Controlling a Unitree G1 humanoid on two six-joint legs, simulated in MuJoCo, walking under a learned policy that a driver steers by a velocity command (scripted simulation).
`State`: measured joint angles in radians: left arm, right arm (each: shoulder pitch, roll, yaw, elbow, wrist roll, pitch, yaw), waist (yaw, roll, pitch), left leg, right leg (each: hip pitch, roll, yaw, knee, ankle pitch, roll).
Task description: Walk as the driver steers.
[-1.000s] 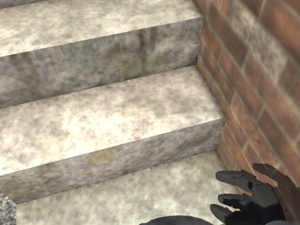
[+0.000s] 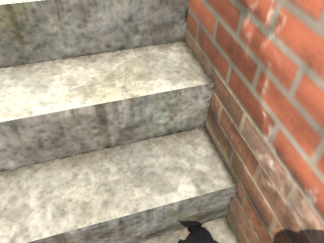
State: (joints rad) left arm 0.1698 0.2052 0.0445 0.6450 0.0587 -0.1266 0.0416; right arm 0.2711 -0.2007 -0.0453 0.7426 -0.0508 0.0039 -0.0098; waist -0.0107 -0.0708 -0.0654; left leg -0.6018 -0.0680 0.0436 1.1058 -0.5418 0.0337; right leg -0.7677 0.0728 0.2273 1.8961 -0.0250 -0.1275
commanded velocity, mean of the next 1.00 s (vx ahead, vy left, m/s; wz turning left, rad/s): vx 1.00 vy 0.00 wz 0.00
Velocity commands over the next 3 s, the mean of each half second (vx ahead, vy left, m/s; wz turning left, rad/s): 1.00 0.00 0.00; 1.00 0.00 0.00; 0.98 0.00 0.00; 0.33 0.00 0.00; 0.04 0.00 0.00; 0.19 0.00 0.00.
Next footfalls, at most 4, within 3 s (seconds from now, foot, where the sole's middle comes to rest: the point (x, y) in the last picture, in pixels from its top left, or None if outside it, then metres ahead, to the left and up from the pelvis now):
0.30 right None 0.35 -0.06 -0.50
0.74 left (78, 188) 0.52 0.26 -0.30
1.14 right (131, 72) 0.82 0.11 -0.11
1.56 left None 0.99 0.40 0.09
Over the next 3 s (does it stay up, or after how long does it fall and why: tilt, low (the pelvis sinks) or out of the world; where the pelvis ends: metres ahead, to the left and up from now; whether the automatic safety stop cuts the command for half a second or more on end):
stays up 1.09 0.39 0.88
